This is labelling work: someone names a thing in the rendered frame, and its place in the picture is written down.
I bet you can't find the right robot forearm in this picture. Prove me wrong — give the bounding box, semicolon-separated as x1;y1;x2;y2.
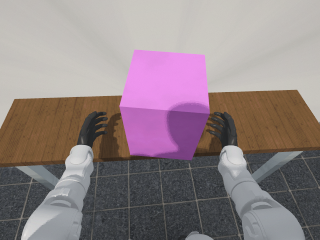
218;145;306;240

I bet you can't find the robot right upper arm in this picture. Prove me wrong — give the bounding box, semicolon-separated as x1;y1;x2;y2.
242;207;305;240

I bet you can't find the table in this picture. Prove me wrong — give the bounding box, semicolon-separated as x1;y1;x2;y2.
0;90;320;190

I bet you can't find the carton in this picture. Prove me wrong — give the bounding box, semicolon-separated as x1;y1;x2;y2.
119;49;210;161

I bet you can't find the left robot forearm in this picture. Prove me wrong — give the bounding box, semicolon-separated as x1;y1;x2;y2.
21;144;94;240

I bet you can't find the robot right shin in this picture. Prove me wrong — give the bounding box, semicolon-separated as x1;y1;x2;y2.
186;231;200;239

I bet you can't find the left robot hand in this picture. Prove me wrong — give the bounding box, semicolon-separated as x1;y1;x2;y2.
77;111;108;148

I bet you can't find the right robot hand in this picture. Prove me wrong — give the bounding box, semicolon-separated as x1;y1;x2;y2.
209;112;238;149

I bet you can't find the robot left upper arm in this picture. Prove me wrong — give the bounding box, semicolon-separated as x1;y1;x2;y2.
24;204;83;240

